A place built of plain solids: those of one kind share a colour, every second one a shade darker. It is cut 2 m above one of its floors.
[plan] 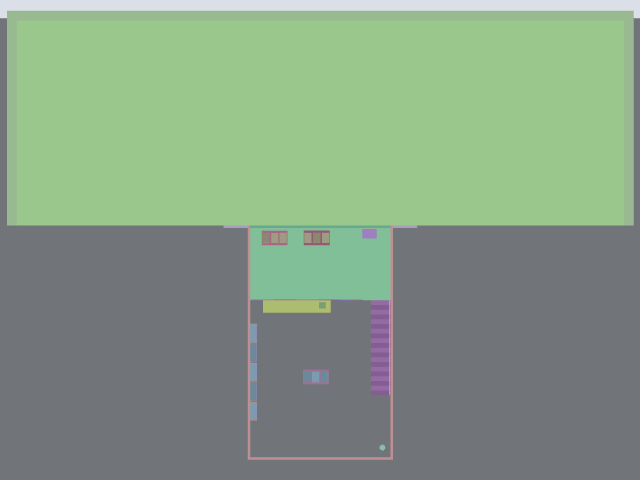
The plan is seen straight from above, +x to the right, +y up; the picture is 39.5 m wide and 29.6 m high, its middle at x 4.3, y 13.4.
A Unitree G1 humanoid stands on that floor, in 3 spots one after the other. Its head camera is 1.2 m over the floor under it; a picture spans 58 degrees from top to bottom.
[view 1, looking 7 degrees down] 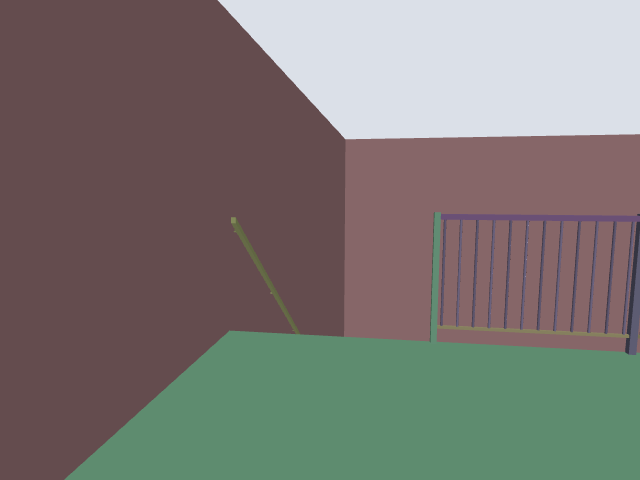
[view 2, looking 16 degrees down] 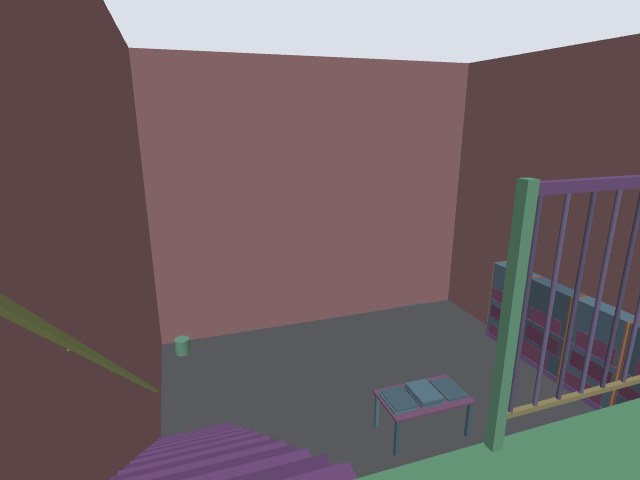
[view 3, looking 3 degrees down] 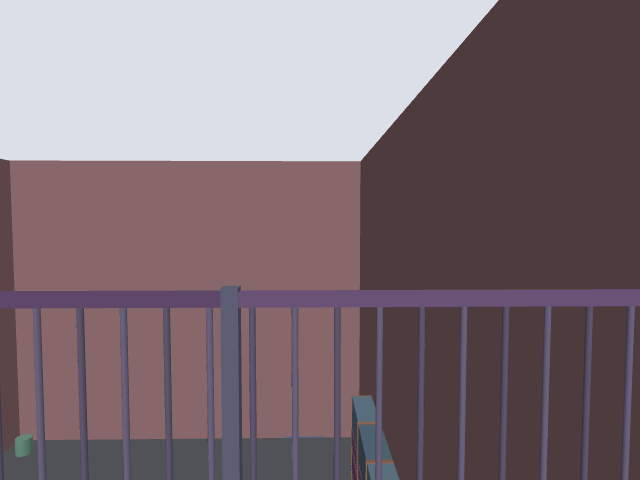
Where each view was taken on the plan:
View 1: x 7.35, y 13.04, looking -81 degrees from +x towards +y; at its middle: wall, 8.39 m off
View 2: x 8.05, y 10.78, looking -109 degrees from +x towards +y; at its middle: wall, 11.86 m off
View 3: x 1.20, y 10.88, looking -91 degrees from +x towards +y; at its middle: wall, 10.90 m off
